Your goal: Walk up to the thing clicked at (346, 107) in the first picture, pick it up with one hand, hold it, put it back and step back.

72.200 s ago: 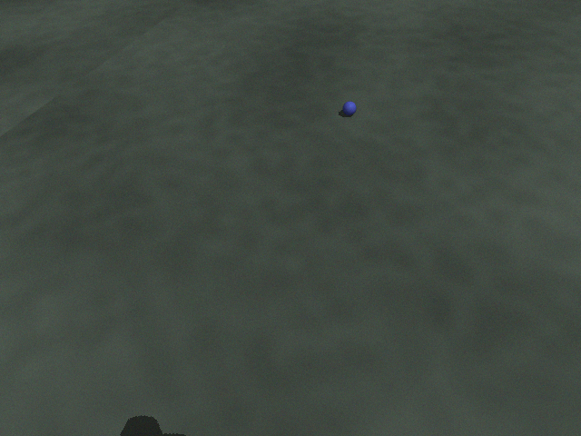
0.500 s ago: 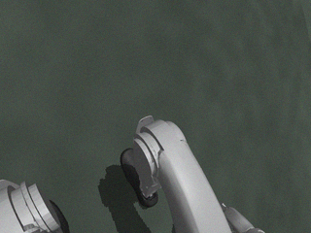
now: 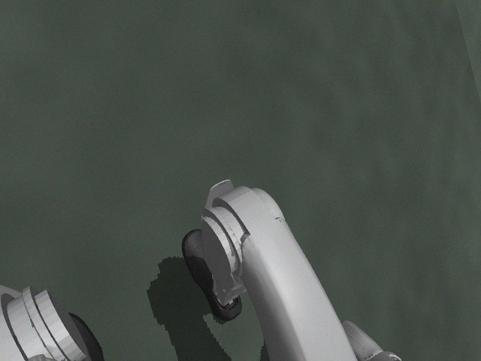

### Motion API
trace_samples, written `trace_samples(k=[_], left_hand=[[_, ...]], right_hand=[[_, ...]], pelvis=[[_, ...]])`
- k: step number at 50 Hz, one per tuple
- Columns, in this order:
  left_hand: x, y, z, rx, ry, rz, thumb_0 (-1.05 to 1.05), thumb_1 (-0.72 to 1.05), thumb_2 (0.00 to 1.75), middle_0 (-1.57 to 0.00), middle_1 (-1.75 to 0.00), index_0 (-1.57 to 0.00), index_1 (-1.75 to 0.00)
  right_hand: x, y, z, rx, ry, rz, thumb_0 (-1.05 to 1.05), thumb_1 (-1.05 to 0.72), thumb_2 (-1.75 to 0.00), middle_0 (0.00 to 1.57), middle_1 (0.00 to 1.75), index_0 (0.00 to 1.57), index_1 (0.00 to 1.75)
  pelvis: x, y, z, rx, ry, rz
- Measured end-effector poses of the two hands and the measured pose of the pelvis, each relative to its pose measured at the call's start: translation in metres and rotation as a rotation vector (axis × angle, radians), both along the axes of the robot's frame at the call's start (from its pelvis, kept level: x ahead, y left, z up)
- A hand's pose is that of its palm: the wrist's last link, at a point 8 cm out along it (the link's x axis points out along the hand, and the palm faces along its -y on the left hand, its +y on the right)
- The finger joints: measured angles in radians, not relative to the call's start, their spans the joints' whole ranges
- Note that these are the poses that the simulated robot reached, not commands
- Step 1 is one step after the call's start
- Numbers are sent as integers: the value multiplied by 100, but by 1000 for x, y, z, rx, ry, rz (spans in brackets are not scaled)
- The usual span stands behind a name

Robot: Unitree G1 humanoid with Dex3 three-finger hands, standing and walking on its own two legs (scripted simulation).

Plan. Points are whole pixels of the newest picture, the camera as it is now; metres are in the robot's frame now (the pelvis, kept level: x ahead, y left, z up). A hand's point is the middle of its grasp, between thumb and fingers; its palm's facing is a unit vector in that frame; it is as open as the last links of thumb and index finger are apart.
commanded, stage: open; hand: left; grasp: from above
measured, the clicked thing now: out of the picture +0.50 +0.35 -0.27
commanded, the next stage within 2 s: withdraw in 0.76 s
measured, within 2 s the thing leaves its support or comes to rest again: neither
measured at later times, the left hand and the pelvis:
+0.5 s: hand out of the picture +0.49 +0.36 -0.24, palm faces -0.43 -0.15 -0.89, open 13.9 cm; pelvis +0.00 +0.00 +0.00, yaw +0 degrees
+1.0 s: hand out of the picture +0.50 +0.36 -0.23, palm faces -0.40 -0.15 -0.91, open 14.0 cm; pelvis +0.00 +0.00 +0.00, yaw +0 degrees
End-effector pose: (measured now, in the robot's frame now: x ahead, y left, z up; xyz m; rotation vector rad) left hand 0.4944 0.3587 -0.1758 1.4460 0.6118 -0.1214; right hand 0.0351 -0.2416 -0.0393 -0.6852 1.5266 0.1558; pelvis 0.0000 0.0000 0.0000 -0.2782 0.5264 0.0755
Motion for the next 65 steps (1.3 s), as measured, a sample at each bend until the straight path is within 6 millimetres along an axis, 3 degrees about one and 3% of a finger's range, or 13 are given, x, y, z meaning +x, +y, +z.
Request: trace_samples(k=[7, 22, 48, 55, 60, 65], left_hand=[[0, 0, 1, 8, -12, 5, -1, -12, 68, -48, -89, -46, -81], [6, 0, -3, 6, -8, 18, 0, -45, 93, -14, -99, -14, -98], [3, 2, 0, 4, -19, 3, 0, -49, 98, -8, -105, -9, -103], [19, 13, 28, 25, -89, 35, 0, -53, 100, -8, -102, -8, -102], [30, 30, 71, 64, -124, 59, 1, -55, 102, -8, -101, -8, -102], [26, 42, 110, 76, -60, 72, 1, -54, 102, -9, -100, -7, -101]], right_hand=[[2, 0, -2, 12, -2, 7, 0, -89, -89, 21, 30, 20, 30], [0, -4, 0, 2, 22, -3, 0, -89, -89, 21, 30, 20, 30], [1, -5, 0, -5, 26, 11, 0, -89, -89, 21, 30, 20, 30], [3, -8, 2, -12, 15, -17, 0, -90, -90, 21, 30, 20, 30], [7, -14, 6, -21, 1, -65, 0, -91, -90, 21, 30, 20, 30], [16, -21, 11, -35, -24, -102, 0, -91, -90, 21, 30, 20, 30]], pelvis=[[0, -1, 0, 3, 0, 1], [2, -2, 1, 3, 10, -3], [0, -2, 1, 5, 2, -2], [2, -3, 3, 6, 23, 1], [4, -2, 8, 7, 55, 9], [3, -1, 20, 14, 73, 27]])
